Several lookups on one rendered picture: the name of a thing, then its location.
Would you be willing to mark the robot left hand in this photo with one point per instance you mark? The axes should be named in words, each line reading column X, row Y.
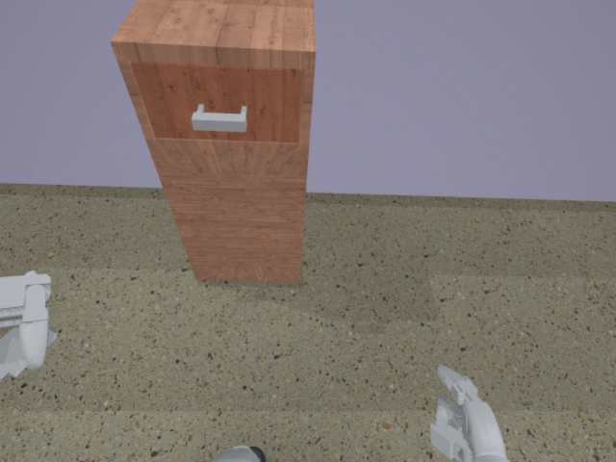
column 23, row 311

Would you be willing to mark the robot right hand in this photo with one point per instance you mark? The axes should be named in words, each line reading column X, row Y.
column 474, row 430

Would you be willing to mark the left robot shin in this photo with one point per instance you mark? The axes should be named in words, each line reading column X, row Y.
column 244, row 447

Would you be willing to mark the handle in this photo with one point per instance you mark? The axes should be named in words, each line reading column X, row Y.
column 219, row 122

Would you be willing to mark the cabinet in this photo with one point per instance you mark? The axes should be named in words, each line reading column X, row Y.
column 238, row 205

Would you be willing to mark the drawer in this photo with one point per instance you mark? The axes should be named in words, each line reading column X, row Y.
column 171, row 92

